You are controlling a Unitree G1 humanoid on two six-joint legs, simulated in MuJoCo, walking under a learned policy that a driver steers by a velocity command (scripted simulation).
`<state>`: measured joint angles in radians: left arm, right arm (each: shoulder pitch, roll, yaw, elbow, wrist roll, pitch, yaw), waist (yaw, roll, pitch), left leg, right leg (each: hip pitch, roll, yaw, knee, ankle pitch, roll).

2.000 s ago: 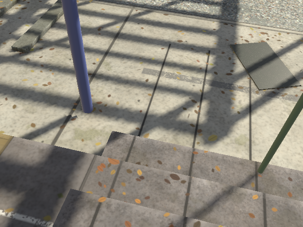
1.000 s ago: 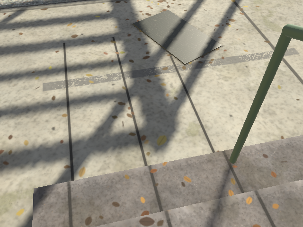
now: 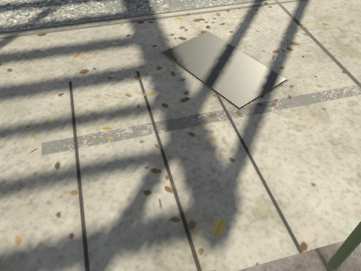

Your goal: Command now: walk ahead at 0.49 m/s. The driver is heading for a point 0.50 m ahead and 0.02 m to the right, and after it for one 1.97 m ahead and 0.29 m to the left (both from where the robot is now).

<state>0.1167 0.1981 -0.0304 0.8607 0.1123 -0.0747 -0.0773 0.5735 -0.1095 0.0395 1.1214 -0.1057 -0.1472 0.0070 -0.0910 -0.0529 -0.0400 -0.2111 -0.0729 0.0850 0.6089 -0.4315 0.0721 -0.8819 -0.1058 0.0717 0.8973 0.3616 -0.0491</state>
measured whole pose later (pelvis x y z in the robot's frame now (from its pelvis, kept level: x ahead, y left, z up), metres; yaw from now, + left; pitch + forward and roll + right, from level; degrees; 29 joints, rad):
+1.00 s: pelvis +0.57 +0.04 -0.28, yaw +18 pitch +4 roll -1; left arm 0.39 0.20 0.02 0.95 -0.06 -0.06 0.05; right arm 0.03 -0.26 -0.06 0.86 0.01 -0.01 0.02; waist 0.06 0.00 0.08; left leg -0.48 0.01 0.06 0.48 -0.08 0.04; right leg -0.55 -0.12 -0.01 1.90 -0.86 0.14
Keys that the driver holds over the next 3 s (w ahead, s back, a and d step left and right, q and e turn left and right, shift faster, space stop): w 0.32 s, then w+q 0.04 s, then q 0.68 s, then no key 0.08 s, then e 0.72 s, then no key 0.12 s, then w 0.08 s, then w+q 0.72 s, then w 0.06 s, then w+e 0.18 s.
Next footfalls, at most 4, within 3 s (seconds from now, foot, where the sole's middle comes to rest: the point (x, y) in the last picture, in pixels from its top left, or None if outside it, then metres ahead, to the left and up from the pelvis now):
0.28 right None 0.38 -0.18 -0.90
0.90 left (132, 267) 0.68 0.17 -1.05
1.30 right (181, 238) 0.79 -0.06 -1.05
1.68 left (137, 257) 0.72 0.15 -1.05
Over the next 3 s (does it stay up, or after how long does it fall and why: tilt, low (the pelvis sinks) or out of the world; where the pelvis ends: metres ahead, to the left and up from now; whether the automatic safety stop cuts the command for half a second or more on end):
stays up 1.16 0.15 -0.28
